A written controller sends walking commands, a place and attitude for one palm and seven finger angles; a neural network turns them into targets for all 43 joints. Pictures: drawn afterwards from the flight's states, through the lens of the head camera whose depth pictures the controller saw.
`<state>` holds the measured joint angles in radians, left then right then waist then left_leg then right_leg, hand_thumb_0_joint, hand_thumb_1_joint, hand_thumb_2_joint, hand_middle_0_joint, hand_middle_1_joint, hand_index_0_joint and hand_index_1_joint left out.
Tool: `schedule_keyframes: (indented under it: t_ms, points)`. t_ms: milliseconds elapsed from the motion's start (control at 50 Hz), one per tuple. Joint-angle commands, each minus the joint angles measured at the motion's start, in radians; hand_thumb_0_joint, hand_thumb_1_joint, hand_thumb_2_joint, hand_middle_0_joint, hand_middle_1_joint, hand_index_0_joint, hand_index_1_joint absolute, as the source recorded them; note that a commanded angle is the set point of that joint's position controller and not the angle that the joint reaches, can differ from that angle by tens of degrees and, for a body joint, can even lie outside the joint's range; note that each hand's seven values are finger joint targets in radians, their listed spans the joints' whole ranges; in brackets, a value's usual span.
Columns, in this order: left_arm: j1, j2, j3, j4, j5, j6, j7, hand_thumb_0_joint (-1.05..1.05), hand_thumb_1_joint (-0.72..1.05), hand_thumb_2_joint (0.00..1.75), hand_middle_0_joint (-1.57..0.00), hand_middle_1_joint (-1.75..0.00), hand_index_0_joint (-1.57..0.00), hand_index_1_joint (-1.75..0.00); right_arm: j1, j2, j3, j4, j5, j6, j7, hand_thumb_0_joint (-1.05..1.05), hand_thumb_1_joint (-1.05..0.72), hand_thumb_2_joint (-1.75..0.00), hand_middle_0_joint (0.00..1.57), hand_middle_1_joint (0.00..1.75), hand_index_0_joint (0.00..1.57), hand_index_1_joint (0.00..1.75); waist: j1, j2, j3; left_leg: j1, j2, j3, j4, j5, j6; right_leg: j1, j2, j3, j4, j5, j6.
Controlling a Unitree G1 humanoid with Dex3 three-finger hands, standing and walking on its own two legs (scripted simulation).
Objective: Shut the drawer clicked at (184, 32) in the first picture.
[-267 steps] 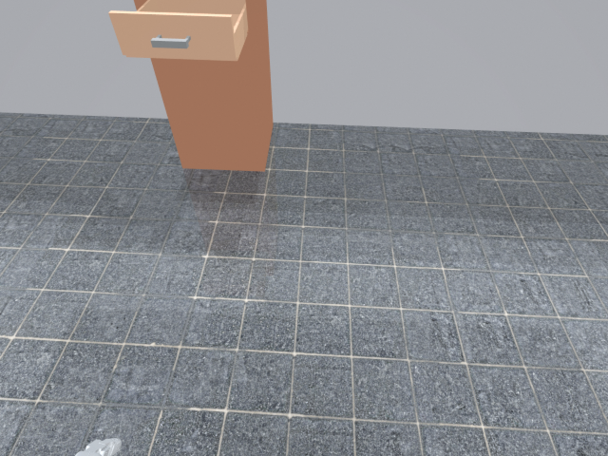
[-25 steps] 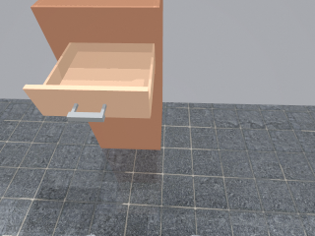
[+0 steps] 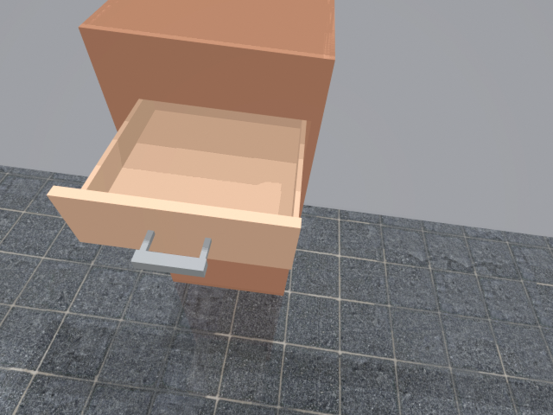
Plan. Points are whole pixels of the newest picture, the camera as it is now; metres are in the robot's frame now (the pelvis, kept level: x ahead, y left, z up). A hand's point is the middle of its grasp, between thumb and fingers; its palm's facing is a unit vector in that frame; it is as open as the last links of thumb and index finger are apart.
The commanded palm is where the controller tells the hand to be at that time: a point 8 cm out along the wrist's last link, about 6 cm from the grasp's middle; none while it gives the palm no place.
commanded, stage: come to a stop and stand still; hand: left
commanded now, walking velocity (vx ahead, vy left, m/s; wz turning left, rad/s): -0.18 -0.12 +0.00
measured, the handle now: (174, 252) +0.34 +0.20 -0.01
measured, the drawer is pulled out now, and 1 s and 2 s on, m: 0.26 0.26 0.26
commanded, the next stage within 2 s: look again from close up in 0.82 s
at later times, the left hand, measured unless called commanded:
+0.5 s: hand out of the picture +0.06 +0.09 -0.16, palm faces +0.00 -0.96 -0.26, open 7.3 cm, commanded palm none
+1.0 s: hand out of the picture -0.05 +0.07 -0.17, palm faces +0.04 -0.98 -0.20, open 7.3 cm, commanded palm none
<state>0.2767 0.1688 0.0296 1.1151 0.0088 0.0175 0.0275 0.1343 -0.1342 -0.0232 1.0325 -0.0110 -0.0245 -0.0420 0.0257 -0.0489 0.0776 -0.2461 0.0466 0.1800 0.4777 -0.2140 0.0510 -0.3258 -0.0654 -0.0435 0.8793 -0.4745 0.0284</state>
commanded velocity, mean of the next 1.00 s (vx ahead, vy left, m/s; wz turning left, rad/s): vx -0.01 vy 0.00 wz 0.00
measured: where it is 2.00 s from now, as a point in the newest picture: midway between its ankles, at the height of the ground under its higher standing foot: outside the picture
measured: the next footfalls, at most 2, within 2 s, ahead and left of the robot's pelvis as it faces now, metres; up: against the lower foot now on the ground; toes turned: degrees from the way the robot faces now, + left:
right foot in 0.30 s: +0.04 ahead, -0.16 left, +0.00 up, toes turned -2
left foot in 0.62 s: -0.02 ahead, +0.04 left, +0.00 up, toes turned +3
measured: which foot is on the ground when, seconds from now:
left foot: down 0.00-0.30, up 0.32-0.60, down 0.62-1.00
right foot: up 0.00-0.28, down 0.30-1.00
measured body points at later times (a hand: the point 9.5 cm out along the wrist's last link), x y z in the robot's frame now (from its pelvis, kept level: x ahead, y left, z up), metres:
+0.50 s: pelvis -0.01 -0.09 +0.00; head +0.01 -0.13 +0.45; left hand +0.06 +0.14 -0.14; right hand +0.00 -0.32 -0.17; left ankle -0.04 +0.06 -0.70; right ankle -0.01 -0.17 -0.74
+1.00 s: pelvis -0.03 -0.10 +0.00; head -0.02 -0.11 +0.45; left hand -0.05 +0.12 -0.16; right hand -0.05 -0.32 -0.16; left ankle -0.07 +0.04 -0.73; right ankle -0.01 -0.17 -0.74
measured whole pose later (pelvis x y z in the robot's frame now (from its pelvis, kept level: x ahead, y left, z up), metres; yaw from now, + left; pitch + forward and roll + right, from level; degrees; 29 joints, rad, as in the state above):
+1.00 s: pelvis -0.03 -0.10 +0.00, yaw +0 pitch +0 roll -1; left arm 0.31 0.12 0.00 1.12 0.01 -0.02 0.05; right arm 0.32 -0.15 -0.01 1.09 -0.01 0.02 -0.03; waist -0.01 0.04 0.03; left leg -0.19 0.07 0.03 0.53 -0.35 -0.01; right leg -0.21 0.05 -0.11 0.39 -0.18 -0.07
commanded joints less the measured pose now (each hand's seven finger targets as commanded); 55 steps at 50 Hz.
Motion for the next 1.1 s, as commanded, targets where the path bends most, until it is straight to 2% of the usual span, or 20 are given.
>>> schedule_keyframes:
  t_ms: [0, 100, 200, 240, 280, 300, 360, 400, 500, 540, 580, 620, 660, 840, 880, 900, 920, 960, 1020, 1080]
  points:
    - [0.060, 0.077, 0.034, -0.065, 0.010, 0.026, 0.008, 0.00, 0.90, 0.90, -0.20, -0.30, -0.20, -0.30, 0.106, -0.189, -0.046, -0.009, 0.000, 0.015, -0.018, 0.00, -0.90, -0.90, 0.20, 0.30, 0.20, 0.30, -0.029, 0.142, -0.122, 0.166, 0.315, -0.202, -0.137, 0.778, 0.125, -0.098, -0.005, 0.048, 0.140, 0.029, 0.014]
    - [0.020, 0.071, 0.046, -0.117, 0.010, 0.040, 0.004, 0.00, 0.90, 0.90, -0.20, -0.30, -0.20, -0.30, 0.067, -0.192, -0.060, -0.031, -0.008, 0.026, -0.012, 0.00, -0.90, -0.90, 0.20, 0.30, 0.20, 0.30, -0.027, 0.209, -0.123, 0.150, 0.290, -0.169, -0.126, 0.636, 0.121, -0.123, 0.012, 0.049, 0.131, 0.037, 0.014]
    - [0.018, 0.061, 0.035, -0.136, 0.008, 0.017, 0.004, 0.00, 0.90, 0.90, -0.20, -0.30, -0.20, -0.30, 0.057, -0.204, -0.073, -0.037, -0.014, 0.035, 0.006, 0.00, -0.90, -0.90, 0.20, 0.30, 0.20, 0.30, -0.025, 0.255, -0.128, 0.093, 0.270, -0.186, -0.097, 0.427, 0.087, 0.037, 0.014, -0.010, -0.211, 0.096, -0.010]
    - [0.067, 0.096, 0.037, -0.118, 0.016, 0.002, 0.005, 0.00, 0.90, 0.90, -0.20, -0.30, -0.20, -0.30, 0.070, -0.183, -0.074, -0.034, -0.003, 0.039, 0.016, 0.00, -0.90, -0.90, 0.20, 0.30, 0.20, 0.30, -0.002, 0.144, -0.129, 0.008, 0.194, -0.148, -0.010, 0.222, 0.015, 0.177, 0.011, -0.017, -0.456, 0.316, -0.009]
    - [0.005, 0.215, 0.043, -0.137, 0.022, -0.015, 0.009, 0.00, 0.90, 0.90, -0.20, -0.30, -0.20, -0.30, 0.079, -0.072, -0.049, -0.064, 0.009, 0.051, 0.028, 0.00, -0.90, -0.90, 0.20, 0.30, 0.20, 0.30, -0.027, -0.196, -0.070, -0.121, 0.016, -0.077, 0.205, -0.291, -0.080, 0.094, -0.283, 0.272, -0.611, 0.506, -0.134]
    - [-0.005, 0.216, 0.044, -0.148, 0.019, -0.014, 0.008, 0.00, 0.90, 0.90, -0.20, -0.30, -0.20, -0.30, 0.046, -0.085, -0.049, -0.071, 0.004, 0.071, 0.024, 0.00, -0.90, -0.90, 0.20, 0.30, 0.20, 0.30, 0.002, -0.210, -0.078, -0.092, 0.016, -0.150, 0.309, -0.354, -0.070, 0.009, -0.291, 0.293, -0.643, 0.421, -0.187]
    - [-0.103, 0.147, 0.028, -0.151, 0.016, -0.018, 0.011, 0.00, 0.90, 0.90, -0.20, -0.30, -0.20, -0.30, 0.107, -0.091, -0.045, -0.015, 0.001, 0.067, 0.022, 0.00, -0.90, -0.90, 0.20, 0.30, 0.20, 0.30, -0.050, -0.122, -0.045, -0.114, 0.011, -0.173, 0.427, -0.247, -0.066, 0.046, -0.193, 0.185, -0.589, 0.501, -0.194]
    - [-0.084, 0.138, 0.025, -0.144, 0.012, -0.024, 0.008, 0.00, 0.90, 0.90, -0.20, -0.30, -0.20, -0.30, 0.124, -0.087, -0.039, 0.003, 0.004, 0.060, 0.020, 0.00, -0.90, -0.90, 0.20, 0.30, 0.20, 0.30, -0.042, -0.109, -0.058, -0.110, 0.006, -0.163, 0.403, -0.226, -0.076, 0.101, -0.172, 0.135, -0.558, 0.609, -0.188]
    - [-0.026, 0.138, 0.029, -0.104, 0.006, -0.029, 0.014, 0.00, 0.90, 0.90, -0.20, -0.30, -0.20, -0.30, 0.125, -0.072, -0.022, 0.021, 0.007, 0.048, 0.009, 0.00, -0.90, -0.90, 0.20, 0.30, 0.20, 0.30, -0.012, -0.069, -0.095, -0.044, 0.012, -0.154, 0.141, -0.202, -0.084, 0.220, -0.181, 0.174, -0.538, 0.692, -0.208]
    - [-0.039, 0.129, 0.025, -0.087, 0.000, -0.029, 0.014, 0.00, 0.90, 0.90, -0.20, -0.30, -0.20, -0.30, 0.174, -0.065, -0.016, 0.052, 0.006, 0.042, 0.005, 0.00, -0.90, -0.90, 0.20, 0.30, 0.20, 0.30, -0.031, -0.063, -0.104, 0.053, 0.015, -0.155, -0.023, -0.091, -0.079, 0.202, -0.157, 0.166, -0.537, 0.600, -0.171]
    - [-0.038, 0.097, 0.017, -0.078, -0.012, -0.028, 0.012, 0.00, 0.90, 0.90, -0.20, -0.30, -0.20, -0.30, 0.202, -0.088, -0.013, 0.078, 0.000, 0.030, 0.000, 0.00, -0.90, -0.90, 0.20, 0.30, 0.20, 0.30, -0.031, 0.037, -0.101, 0.157, 0.066, -0.204, -0.111, 0.104, -0.052, 0.131, -0.089, 0.126, -0.530, 0.485, -0.092]
    - [-0.043, 0.087, 0.015, -0.068, -0.008, -0.026, 0.011, 0.00, 0.90, 0.90, -0.20, -0.30, -0.20, -0.30, 0.188, -0.104, -0.009, 0.084, -0.002, 0.030, -0.004, 0.00, -0.90, -0.90, 0.20, 0.30, 0.20, 0.30, -0.022, 0.048, -0.067, 0.112, 0.093, -0.197, -0.091, 0.096, -0.044, 0.144, -0.051, 0.108, -0.573, 0.416, -0.040]
    - [-0.050, 0.098, 0.018, -0.055, -0.008, -0.017, 0.008, 0.00, 0.90, 0.90, -0.20, -0.30, -0.20, -0.30, 0.179, -0.087, -0.005, 0.094, -0.003, 0.030, 0.001, 0.00, -0.90, -0.90, 0.20, 0.30, 0.20, 0.30, -0.017, 0.147, -0.033, 0.041, 0.088, -0.212, -0.148, 0.021, -0.043, 0.184, -0.042, 0.089, -0.576, 0.321, -0.049]
    - [0.006, 0.084, 0.007, -0.021, -0.005, -0.023, 0.005, 0.00, 0.90, 0.90, -0.20, -0.30, -0.20, -0.30, 0.248, -0.074, 0.004, 0.099, -0.005, 0.033, 0.000, 0.00, -0.90, -0.90, 0.20, 0.30, 0.20, 0.30, -0.028, 0.034, 0.014, 0.061, 0.050, -0.176, -0.161, -0.043, -0.044, 0.131, -0.051, 0.125, -0.665, 0.159, -0.051]
    - [0.017, 0.079, 0.005, -0.015, -0.006, -0.027, 0.005, 0.00, 0.90, 0.90, -0.20, -0.30, -0.20, -0.30, 0.258, -0.075, 0.007, 0.099, -0.006, 0.028, 0.001, 0.00, -0.90, -0.90, 0.20, 0.30, 0.20, 0.30, -0.029, 0.041, 0.000, 0.058, 0.050, -0.178, -0.163, -0.023, -0.045, 0.145, -0.051, 0.122, -0.651, 0.191, -0.054]
    - [0.118, 0.111, 0.006, 0.004, 0.011, -0.063, 0.053, 0.00, 0.90, 0.90, -0.20, -0.30, -0.20, -0.30, 0.178, -0.124, -0.006, 0.052, -0.001, -0.001, 0.010, 0.00, -0.90, -0.90, 0.20, 0.30, 0.20, 0.30, 0.003, 0.004, 0.018, -0.058, 0.035, -0.079, 0.061, -0.114, -0.081, 0.213, -0.109, 0.163, -0.579, 0.873, 0.072]
    - [0.110, 0.159, 0.015, -0.033, 0.009, -0.071, 0.045, 0.00, 0.90, 0.90, -0.20, -0.30, -0.20, -0.30, 0.263, -0.067, 0.000, 0.009, 0.006, 0.017, 0.007, 0.00, -0.90, -0.90, 0.20, 0.30, 0.20, 0.30, -0.049, 0.013, -0.110, -0.041, 0.013, -0.160, 0.140, -0.226, -0.059, 0.259, -0.191, 0.228, -0.579, 0.763, 0.016]
    - [0.045, 0.134, 0.009, -0.060, 0.008, -0.070, 0.028, 0.00, 0.90, 0.90, -0.20, -0.30, -0.20, -0.30, 0.273, -0.052, 0.005, -0.001, 0.002, 0.022, 0.017, 0.00, -0.90, -0.90, 0.20, 0.30, 0.20, 0.30, -0.066, 0.059, -0.143, 0.033, 0.018, -0.160, 0.109, -0.163, -0.048, 0.159, -0.169, 0.173, -0.573, 0.376, -0.148]
    - [0.030, 0.073, -0.003, -0.058, 0.002, -0.063, 0.015, 0.00, 0.90, 0.90, -0.20, -0.30, -0.20, -0.30, 0.315, -0.058, 0.016, 0.011, -0.009, 0.006, 0.018, 0.00, -0.90, -0.90, 0.20, 0.30, 0.20, 0.30, -0.066, 0.040, -0.022, 0.059, 0.030, -0.190, -0.027, -0.029, -0.030, 0.010, -0.083, 0.117, -0.559, 0.148, -0.122]
    - [0.049, 0.053, -0.014, -0.046, -0.002, -0.051, 0.007, 0.00, 0.90, 0.90, -0.20, -0.30, -0.20, -0.30, 0.285, -0.074, 0.025, 0.008, -0.008, -0.007, 0.014, 0.00, -0.90, -0.90, 0.20, 0.30, 0.20, 0.30, -0.033, 0.118, 0.036, -0.053, 0.063, -0.245, -0.121, 0.001, -0.016, 0.091, -0.034, 0.074, -0.494, 0.220, -0.089]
